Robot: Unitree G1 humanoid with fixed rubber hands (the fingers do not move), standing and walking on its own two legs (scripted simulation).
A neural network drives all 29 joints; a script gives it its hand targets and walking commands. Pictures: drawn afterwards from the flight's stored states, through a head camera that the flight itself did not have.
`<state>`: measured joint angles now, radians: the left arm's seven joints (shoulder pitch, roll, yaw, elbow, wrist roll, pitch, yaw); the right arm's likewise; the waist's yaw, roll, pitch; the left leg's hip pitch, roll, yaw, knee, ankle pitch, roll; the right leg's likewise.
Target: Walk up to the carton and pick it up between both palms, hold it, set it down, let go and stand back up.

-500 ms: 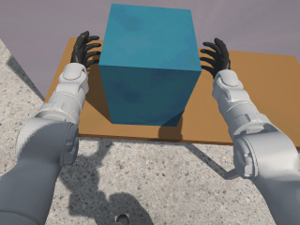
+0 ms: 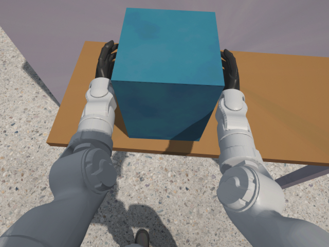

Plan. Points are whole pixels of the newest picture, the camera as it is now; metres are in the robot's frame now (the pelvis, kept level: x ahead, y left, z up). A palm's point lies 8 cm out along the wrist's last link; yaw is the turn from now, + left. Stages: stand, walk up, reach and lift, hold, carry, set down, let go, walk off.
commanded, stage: reach and lift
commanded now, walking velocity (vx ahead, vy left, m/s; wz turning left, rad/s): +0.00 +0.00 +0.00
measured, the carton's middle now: (167, 82) +0.49 +0.05 +0.06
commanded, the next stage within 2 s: none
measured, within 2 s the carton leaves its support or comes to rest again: leaves its support in 1.98 s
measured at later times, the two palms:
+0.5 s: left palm (105, 78) +0.46 +0.19 +0.09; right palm (229, 87) +0.46 -0.10 +0.09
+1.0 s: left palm (106, 78) +0.46 +0.19 +0.09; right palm (230, 88) +0.46 -0.10 +0.09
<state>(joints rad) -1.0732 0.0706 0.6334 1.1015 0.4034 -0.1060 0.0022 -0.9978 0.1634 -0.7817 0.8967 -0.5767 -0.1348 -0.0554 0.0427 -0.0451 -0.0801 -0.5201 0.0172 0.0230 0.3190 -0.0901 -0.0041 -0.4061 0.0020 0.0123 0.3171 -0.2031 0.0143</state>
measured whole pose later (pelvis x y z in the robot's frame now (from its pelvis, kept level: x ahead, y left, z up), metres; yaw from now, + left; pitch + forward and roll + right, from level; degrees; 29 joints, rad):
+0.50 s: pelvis +0.01 -0.02 +0.00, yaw +0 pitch +15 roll +1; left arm -1.01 0.08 0.69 1.05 0.41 -0.09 -0.07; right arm -0.98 0.23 -0.80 0.87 -0.67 -0.15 -0.09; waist 0.05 -0.04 -0.06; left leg -0.46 0.02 0.03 0.30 -0.10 -0.02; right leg -0.38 0.00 0.00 0.36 -0.24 0.01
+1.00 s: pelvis +0.01 -0.01 +0.00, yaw -1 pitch +15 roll +0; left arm -1.01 0.06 0.68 1.02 0.43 -0.07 -0.07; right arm -0.96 0.23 -0.81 0.88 -0.65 -0.16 -0.08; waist 0.05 -0.06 -0.07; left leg -0.45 0.03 0.04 0.29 -0.10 -0.01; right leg -0.36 0.00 -0.01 0.33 -0.22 0.00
